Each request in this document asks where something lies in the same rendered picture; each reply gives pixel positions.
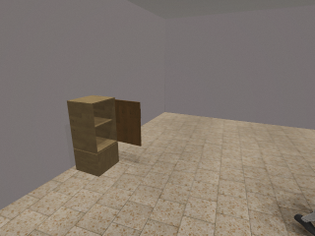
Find robot right foot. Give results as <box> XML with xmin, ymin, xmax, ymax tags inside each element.
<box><xmin>293</xmin><ymin>213</ymin><xmax>315</xmax><ymax>236</ymax></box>

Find robot right shin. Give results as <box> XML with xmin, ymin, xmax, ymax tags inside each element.
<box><xmin>302</xmin><ymin>209</ymin><xmax>315</xmax><ymax>222</ymax></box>

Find cupboard door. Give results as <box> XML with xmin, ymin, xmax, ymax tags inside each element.
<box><xmin>114</xmin><ymin>99</ymin><xmax>142</xmax><ymax>147</ymax></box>

